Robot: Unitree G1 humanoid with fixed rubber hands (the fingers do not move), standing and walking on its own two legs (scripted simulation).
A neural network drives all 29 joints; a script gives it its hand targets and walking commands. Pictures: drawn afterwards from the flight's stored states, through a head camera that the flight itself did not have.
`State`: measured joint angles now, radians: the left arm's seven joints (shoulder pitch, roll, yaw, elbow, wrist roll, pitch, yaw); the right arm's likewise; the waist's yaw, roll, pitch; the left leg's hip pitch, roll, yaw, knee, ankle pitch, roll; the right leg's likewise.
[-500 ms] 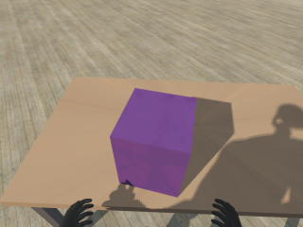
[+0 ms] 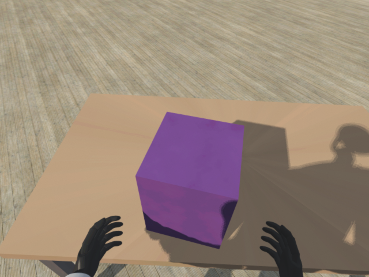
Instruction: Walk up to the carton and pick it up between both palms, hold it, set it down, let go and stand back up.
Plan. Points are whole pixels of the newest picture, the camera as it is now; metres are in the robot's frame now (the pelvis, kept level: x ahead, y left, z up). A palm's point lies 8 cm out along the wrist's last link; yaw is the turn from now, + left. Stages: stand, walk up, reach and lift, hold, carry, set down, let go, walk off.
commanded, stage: reach and lift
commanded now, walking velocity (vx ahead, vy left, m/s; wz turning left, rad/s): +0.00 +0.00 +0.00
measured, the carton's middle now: (193, 180) +0.37 -0.01 -0.01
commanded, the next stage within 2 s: none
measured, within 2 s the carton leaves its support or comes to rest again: neither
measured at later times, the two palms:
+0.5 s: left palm (93, 205) +0.26 +0.19 +0.06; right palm (291, 224) +0.23 -0.20 +0.04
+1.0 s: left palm (105, 158) +0.34 +0.18 +0.11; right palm (298, 183) +0.30 -0.22 +0.10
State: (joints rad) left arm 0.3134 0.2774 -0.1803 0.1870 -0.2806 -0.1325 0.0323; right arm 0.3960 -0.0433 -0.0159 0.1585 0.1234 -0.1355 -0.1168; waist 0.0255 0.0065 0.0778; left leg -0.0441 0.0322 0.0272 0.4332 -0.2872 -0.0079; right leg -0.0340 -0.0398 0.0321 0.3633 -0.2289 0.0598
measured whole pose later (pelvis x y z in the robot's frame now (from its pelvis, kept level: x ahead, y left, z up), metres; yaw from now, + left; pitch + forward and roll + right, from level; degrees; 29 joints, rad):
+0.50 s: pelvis -0.01 -0.01 +0.01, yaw +0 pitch -3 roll -1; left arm 0.01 0.29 -0.01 0.00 -0.31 0.25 -0.03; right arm 0.15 -0.10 -0.02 -0.06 0.18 0.18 -0.22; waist 0.01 0.01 0.10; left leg -0.08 0.04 0.02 0.36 -0.22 -0.02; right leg -0.08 -0.03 0.03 0.30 -0.17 0.05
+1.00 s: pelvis -0.02 -0.01 +0.00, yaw -1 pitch +0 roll -1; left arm -0.36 0.31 0.10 0.10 -0.25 0.53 -0.02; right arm -0.25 -0.17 -0.04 0.10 0.28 0.32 -0.24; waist -0.05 -0.02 0.06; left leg -0.15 0.05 0.04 0.38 -0.21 -0.02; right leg -0.15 -0.02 0.05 0.31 -0.16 0.05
